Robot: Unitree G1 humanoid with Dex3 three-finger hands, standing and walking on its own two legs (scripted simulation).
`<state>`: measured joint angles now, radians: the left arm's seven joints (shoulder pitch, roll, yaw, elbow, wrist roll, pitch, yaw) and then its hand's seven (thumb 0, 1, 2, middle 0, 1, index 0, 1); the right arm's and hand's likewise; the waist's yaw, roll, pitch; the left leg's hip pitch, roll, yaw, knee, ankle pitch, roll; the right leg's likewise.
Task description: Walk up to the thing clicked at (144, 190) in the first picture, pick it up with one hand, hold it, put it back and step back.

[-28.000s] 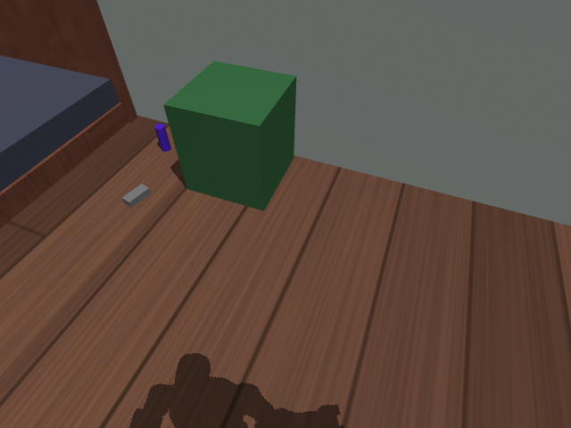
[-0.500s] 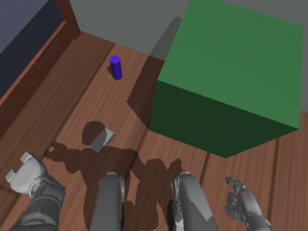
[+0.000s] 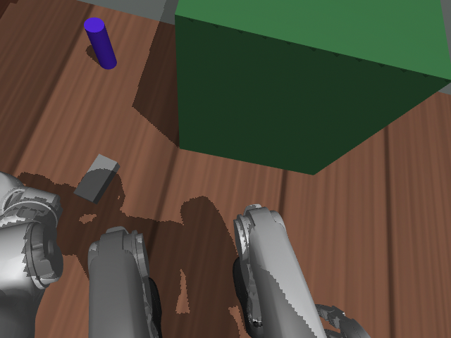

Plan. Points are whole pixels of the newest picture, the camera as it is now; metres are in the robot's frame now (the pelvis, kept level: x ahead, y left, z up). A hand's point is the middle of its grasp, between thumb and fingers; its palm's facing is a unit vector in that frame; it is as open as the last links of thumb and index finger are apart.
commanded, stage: rise first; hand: left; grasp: from above
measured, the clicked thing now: (97, 179) +0.51 +0.25 -0.37
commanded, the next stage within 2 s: approach in 0.90 s
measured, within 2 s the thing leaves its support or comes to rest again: neither
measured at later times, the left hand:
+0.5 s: hand (48, 189) +0.44 +0.30 -0.20, palm faces -0.11 -0.41 -0.91, open 13.9 cm
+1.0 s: hand (54, 184) +0.46 +0.31 -0.23, palm faces -0.11 -0.41 -0.90, open 13.9 cm
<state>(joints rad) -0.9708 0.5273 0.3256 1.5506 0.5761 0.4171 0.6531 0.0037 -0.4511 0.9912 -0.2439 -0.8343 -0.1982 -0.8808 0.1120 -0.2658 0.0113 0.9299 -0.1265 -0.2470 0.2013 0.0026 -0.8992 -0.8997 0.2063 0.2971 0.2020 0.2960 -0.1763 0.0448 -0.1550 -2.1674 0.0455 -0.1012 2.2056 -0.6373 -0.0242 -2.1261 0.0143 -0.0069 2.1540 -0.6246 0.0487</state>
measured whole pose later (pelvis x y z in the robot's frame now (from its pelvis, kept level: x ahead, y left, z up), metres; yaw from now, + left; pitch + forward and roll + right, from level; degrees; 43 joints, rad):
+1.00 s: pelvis +0.01 +0.00 -0.06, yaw -4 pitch +33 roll -8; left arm -1.18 0.77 0.46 1.70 0.69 0.40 0.69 0.00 -0.51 0.99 -0.16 -0.95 -0.14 -0.97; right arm 0.14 -0.34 0.09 0.91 -0.19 -0.30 0.33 0.00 -0.92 -0.90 0.20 0.30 0.20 0.30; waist -0.28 0.01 0.06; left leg -2.31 0.04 -0.18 2.42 -0.69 -0.04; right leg -2.25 0.03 -0.06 2.32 -0.65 0.06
